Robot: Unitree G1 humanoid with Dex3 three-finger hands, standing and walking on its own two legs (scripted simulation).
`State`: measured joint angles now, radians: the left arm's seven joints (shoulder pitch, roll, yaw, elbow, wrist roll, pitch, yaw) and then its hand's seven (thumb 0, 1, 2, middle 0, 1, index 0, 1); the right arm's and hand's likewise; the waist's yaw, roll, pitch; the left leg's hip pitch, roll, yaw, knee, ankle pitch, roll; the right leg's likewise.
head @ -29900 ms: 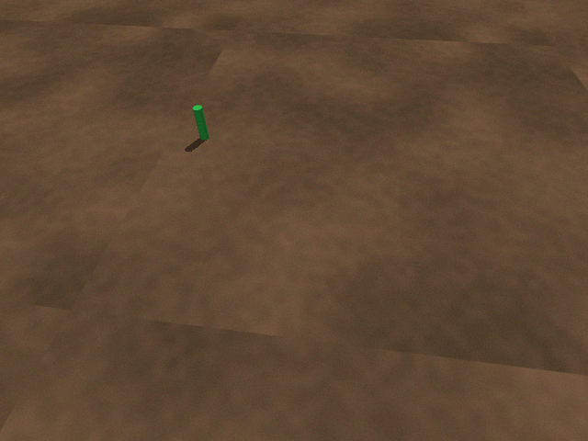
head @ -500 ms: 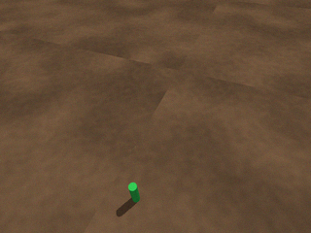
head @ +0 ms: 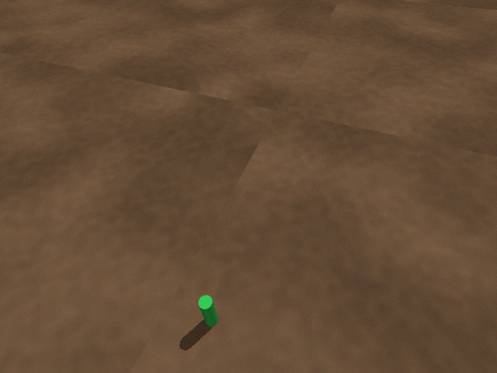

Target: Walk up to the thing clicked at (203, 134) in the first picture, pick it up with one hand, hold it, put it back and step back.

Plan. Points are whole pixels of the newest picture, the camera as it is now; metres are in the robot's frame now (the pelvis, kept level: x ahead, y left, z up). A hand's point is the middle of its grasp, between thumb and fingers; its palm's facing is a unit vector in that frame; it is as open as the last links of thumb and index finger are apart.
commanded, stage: stand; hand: left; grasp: from the side
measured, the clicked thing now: (208, 311) +0.43 +0.20 -0.68
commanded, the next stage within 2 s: step back in 0.58 s
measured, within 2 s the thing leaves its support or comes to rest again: neither
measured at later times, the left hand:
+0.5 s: hand out of the picture +0.09 +0.25 -0.15, palm faces -0.01 -0.94 -0.33, open 7.3 cm
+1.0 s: hand out of the picture +0.10 +0.30 -0.18, palm faces -0.04 -0.93 -0.36, open 7.4 cm
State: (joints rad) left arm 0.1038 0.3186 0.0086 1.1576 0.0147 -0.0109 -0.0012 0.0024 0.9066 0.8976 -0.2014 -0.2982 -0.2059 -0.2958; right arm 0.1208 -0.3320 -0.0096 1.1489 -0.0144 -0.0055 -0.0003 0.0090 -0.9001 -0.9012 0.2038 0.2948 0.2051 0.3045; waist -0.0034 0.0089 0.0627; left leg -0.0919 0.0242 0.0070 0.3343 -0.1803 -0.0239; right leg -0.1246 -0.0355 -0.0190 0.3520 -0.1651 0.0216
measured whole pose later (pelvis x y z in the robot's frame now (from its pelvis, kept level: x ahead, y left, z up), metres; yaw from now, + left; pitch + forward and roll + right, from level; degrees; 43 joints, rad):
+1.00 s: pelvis -0.06 +0.04 -0.02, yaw -1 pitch -1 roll -1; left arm 0.00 0.41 0.06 0.92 0.01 0.06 0.03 0.00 0.91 0.90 -0.20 -0.30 -0.20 -0.29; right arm 0.15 -0.36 -0.06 0.97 -0.03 0.03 0.00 0.01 -0.90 -0.90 0.20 0.29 0.21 0.30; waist -0.03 -0.05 0.20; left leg -0.29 -0.03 0.00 0.64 -0.33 0.05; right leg -0.49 0.10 0.16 1.04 -0.52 -0.02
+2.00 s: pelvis -0.32 +0.04 -0.03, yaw -7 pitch -2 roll -1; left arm 0.21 0.41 0.09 0.84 0.02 0.06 -0.01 0.00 0.91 0.90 -0.20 -0.30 -0.20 -0.30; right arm 0.10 -0.38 -0.05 0.79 -0.03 0.02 -0.01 0.01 -0.89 -0.90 0.21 0.30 0.21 0.31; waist 0.02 -0.02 0.18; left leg -0.43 0.06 0.01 0.63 -0.16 0.00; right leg -0.24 0.02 0.08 0.75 -0.44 0.01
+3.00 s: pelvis -0.64 +0.00 -0.03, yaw +2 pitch -3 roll +2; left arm 0.20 0.40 0.08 0.88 0.05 0.02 -0.01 0.00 0.90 0.90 -0.20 -0.30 -0.21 -0.30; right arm 0.25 -0.40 -0.06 0.98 -0.03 0.03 0.01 0.01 -0.90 -0.90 0.20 0.29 0.21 0.30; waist 0.03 -0.02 0.11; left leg -0.22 -0.04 -0.03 0.63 -0.38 0.00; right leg -0.35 -0.08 -0.04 0.73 -0.33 -0.02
